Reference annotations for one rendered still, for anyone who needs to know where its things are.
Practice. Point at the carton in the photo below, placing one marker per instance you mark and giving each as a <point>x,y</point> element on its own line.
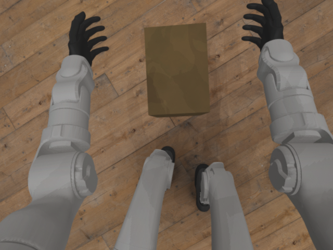
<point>177,70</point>

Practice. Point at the robot right upper arm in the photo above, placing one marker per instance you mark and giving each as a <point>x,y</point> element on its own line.
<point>304,172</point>

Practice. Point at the right robot forearm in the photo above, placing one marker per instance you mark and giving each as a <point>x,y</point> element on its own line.
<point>289,97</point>

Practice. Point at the robot left thigh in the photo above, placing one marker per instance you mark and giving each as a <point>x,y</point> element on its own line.
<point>141,224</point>

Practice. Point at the robot left hand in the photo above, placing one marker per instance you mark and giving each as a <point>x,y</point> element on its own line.
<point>78,35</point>

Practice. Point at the robot thigh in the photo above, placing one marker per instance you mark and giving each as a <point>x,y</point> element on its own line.
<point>229,229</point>
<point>141,224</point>

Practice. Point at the robot right thigh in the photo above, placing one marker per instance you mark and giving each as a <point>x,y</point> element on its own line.
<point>229,229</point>

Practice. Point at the left robot forearm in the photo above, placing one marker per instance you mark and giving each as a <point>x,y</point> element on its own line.
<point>69,112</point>

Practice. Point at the robot right hand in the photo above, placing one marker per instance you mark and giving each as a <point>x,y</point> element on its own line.
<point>272,27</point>

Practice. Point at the robot left upper arm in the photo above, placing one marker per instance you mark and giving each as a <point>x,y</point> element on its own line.
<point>58,183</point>

